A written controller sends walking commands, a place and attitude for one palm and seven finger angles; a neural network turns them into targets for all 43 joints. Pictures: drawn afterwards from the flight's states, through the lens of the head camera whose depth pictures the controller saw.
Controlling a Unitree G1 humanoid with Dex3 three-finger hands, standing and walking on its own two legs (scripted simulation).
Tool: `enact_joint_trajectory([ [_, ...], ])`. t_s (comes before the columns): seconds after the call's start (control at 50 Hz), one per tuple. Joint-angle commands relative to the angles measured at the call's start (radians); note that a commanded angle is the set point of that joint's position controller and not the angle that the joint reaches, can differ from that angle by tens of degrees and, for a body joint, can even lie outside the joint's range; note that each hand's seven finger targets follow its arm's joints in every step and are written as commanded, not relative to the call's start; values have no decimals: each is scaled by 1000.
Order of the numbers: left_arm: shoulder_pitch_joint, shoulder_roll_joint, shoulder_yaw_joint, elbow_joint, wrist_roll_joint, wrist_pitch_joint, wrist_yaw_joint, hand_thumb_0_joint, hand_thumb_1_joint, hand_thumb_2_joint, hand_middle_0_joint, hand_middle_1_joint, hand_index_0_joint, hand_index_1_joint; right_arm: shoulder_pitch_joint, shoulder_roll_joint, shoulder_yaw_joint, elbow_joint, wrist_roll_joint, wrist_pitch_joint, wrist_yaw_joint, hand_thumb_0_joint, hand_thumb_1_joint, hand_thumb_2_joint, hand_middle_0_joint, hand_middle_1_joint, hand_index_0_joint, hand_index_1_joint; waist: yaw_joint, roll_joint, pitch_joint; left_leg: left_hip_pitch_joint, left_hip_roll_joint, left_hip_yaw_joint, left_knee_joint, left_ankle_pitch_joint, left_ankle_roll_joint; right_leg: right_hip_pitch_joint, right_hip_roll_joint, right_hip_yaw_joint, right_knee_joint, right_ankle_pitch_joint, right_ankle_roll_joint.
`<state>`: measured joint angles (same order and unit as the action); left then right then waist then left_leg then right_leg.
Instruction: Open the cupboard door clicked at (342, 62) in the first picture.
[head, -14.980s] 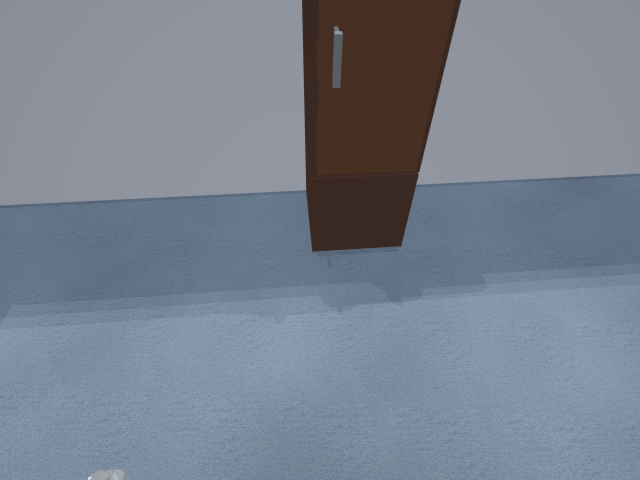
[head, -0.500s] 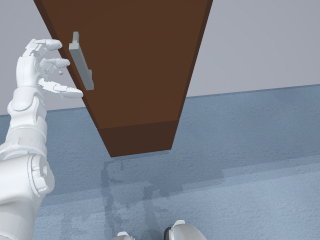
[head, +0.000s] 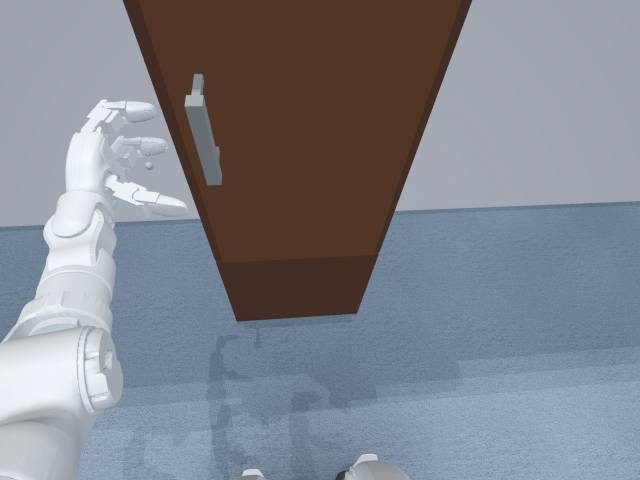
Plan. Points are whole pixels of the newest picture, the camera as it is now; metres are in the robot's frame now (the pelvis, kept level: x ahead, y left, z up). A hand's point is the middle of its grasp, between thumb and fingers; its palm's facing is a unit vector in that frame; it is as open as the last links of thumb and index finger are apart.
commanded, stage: move the hooked fingers beside the handle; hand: left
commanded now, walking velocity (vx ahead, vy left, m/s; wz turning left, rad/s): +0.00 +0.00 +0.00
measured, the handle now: (206, 133) +0.54 +0.13 +0.09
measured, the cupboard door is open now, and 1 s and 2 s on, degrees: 0 0 0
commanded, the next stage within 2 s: slide the fingers in behind the handle in 0.16 s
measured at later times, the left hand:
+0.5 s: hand (170, 159) +0.49 +0.17 +0.09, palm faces +0.03 -1.00 +0.00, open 14.0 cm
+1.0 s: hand (198, 160) +0.49 +0.14 +0.09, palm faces +0.04 -1.00 -0.01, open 13.9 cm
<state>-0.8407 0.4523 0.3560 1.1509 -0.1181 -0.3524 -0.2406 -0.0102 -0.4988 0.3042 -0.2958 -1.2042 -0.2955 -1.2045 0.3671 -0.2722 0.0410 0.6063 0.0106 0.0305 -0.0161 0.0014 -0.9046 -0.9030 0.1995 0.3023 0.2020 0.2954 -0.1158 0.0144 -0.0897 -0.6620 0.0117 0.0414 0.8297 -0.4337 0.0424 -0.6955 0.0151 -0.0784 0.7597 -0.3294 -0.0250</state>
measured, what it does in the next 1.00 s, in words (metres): stands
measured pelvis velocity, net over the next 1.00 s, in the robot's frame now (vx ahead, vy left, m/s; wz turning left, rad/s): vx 0.00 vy -0.01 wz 0.00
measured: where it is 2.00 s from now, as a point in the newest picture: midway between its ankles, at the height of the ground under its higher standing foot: outside the picture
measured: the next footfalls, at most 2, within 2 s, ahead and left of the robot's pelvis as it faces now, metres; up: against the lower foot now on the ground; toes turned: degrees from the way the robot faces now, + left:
none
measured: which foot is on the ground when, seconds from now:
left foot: down 0.00-1.00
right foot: down 0.00-1.00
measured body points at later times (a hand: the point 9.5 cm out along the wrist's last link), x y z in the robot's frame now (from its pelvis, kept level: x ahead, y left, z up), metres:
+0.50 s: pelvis +0.00 +0.00 +0.00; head +0.09 +0.01 +0.44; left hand +0.48 +0.23 +0.10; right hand -0.01 -0.26 -0.12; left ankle -0.02 +0.09 -0.70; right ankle +0.02 -0.11 -0.70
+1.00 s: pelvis +0.00 -0.01 +0.00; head +0.09 +0.00 +0.44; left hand +0.48 +0.19 +0.09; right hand +0.02 -0.26 -0.12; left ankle -0.02 +0.09 -0.70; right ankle +0.02 -0.11 -0.70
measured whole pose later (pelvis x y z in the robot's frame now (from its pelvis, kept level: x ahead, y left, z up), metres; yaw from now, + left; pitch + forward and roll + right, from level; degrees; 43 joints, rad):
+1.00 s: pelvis +0.00 -0.01 +0.00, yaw +0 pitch +16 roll -1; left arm -0.89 0.36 0.31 1.16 -0.08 -0.39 -0.09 -0.01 -0.50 0.30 -0.30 -1.20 -0.30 -1.21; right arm 0.39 -0.26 0.03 0.62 -0.01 0.02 0.01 0.00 -0.91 -0.90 0.20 0.30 0.20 0.30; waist -0.14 0.03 -0.09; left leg -0.69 0.01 0.05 0.85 -0.43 0.04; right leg -0.74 0.02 -0.07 0.79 -0.34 -0.03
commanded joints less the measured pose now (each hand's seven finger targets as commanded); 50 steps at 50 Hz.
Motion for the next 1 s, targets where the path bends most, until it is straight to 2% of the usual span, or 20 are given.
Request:
enact_joint_trajectory([
  [0.0,-534,224,19,-242,-6,-86,15,0,-500,300,-300,-1200,-300,-1200,162,-168,-63,-42,-10,-29,-10,0,-900,-900,200,300,200,300,-36,120,-407,236,0,-85,-82,423,-27,170,20,59,-32,315,-4],
  [0.1,-503,205,15,-201,-5,-84,21,0,-500,300,-300,-1200,-300,-1200,173,-171,-63,-39,-14,-28,-4,0,-900,-900,200,300,200,300,-33,83,-434,248,7,-94,-73,485,-33,164,25,51,-23,335,-1],
  [0.12,-481,249,56,-186,-4,-80,25,0,-500,300,-300,-1200,-300,-1200,176,-174,-65,-37,-14,-25,-4,0,-900,-900,200,300,200,300,-20,74,-433,228,7,-91,-73,487,-34,177,24,52,-22,341,0],
  [0.18,-460,248,49,-179,6,-70,26,0,-500,300,-300,-1200,-300,-1200,176,-173,-63,-48,-13,-17,-1,0,-900,-900,200,300,200,300,-15,70,-397,185,4,-81,-83,441,-30,186,23,54,-26,327,-1],
  [0.22,-462,270,66,-210,6,-78,29,0,-500,300,-300,-1200,-300,-1200,179,-173,-65,-54,-14,-13,-2,0,-900,-900,200,300,200,300,-12,80,-424,199,5,-78,-80,464,-29,201,25,57,-24,346,0],
  [0.34,-494,190,17,-234,-9,-86,36,0,-500,300,-300,-1200,-300,-1200,188,-171,-71,-43,-15,-16,2,0,-900,-900,200,300,200,300,-33,75,-417,219,8,-82,-87,426,-30,173,28,52,-37,310,1],
  [0.4,-489,228,47,-221,-3,-86,53,0,-500,300,-300,-1200,-300,-1200,198,-173,-71,-33,-18,-17,1,0,-900,-900,200,300,200,300,-28,51,-406,194,5,-81,-89,409,-24,194,28,53,-38,312,-1],
  [0.44,-487,224,43,-208,9,-84,60,0,-500,300,-300,-1200,-300,-1200,191,-168,-67,-34,-18,-19,3,0,-900,-900,200,300,200,300,-24,86,-391,173,0,-73,-95,374,-24,195,25,57,-40,297,-2],
  [0.46,-488,225,37,-205,15,-85,65,0,-500,300,-300,-1200,-300,-1200,193,-169,-68,-33,-18,-18,3,0,-900,-900,200,300,200,300,-30,56,-382,163,1,-74,-95,372,-21,197,25,56,-40,298,-1],
  [0.52,-497,218,43,-239,11,-98,77,0,-500,300,-300,-1200,-300,-1200,196,-168,-72,-36,-22,-23,7,0,-900,-900,200,300,200,300,-23,86,-435,201,0,-73,-88,406,-23,208,26,59,-35,322,-1],
  [0.58,-490,161,-5,-241,10,-100,70,0,-500,300,-300,-1200,-300,-1200,188,-162,-71,-36,-19,-25,10,0,-900,-900,200,300,200,300,-31,79,-418,202,0,-69,-87,412,-23,204,26,59,-39,336,-1],
  [0.62,-505,164,-3,-222,4,-97,70,0,-500,300,-300,-1200,-300,-1200,189,-164,-71,-29,-16,-25,8,0,-900,-900,200,300,200,300,-40,64,-398,192,1,-70,-87,401,-21,198,26,59,-41,333,1],
  [0.68,-486,141,-10,-225,3,-90,82,0,-500,300,-300,-1200,-300,-1200,182,-160,-70,-33,-17,-27,11,0,-900,-900,200,300,200,300,-31,77,-408,196,-3,-69,-89,396,-23,199,25,57,-38,326,-1],
  [0.72,-467,161,9,-216,7,-90,92,0,-500,300,-300,-1200,-300,-1200,182,-161,-71,-36,-17,-26,12,0,-900,-900,200,300,200,300,-25,61,-399,186,-3,-68,-86,416,-21,205,24,58,-36,345,-1],
  [0.76,-483,113,-26,-223,12,-88,102,0,-500,300,-300,-1200,-300,-1200,173,-156,-71,-40,-19,-28,16,0,-900,-900,200,300,200,300,-32,68,-384,189,-4,-66,-86,396,-22,185,24,58,-38,331,1],
  [0.8,-501,133,-13,-218,17,-92,116,0,-500,300,-300,-1200,-300,-1200,178,-159,-72,-39,-19,-28,14,0,-900,-900,200,300,200,300,-37,37,-382,172,-6,-67,-86,375,-18,198,24,58,-35,323,0],
  [0.88,-539,116,-28,-213,24,-93,136,0,-500,300,-300,-1200,-300,-1200,166,-156,-67,-37,-20,-35,15,0,-900,-900,200,300,200,300,-43,48,-376,145,-11,-61,-86,328,-17,199,19,67,-38,306,2],
  [0.9,-547,117,-27,-209,29,-98,142,0,-500,300,-300,-1200,-300,-1200,171,-157,-69,-38,-21,-35,14,0,-900,-900,200,300,200,300,-48,25,-386,151,-11,-66,-83,331,-14,199,21,65,-34,306,2],
  [0.96,-554,91,-41,-235,32,-111,156,0,-500,300,-300,-1200,-300,-1200,170,-153,-71,-35,-25,-40,19,0,-900,-900,200,300,200,300,-40,77,-437,204,-9,-71,-75,384,-24,183,21,61,-25,326,1],
  [0.98,-552,71,-55,-233,31,-112,158,0,-500,300,-300,-1200,-300,-1200,169,-152,-72,-33,-26,-42,21,0,-900,-900,200,300,200,300,-47,47,-438,200,-8,-70,-73,380,-22,187,22,61,-27,329,4],
])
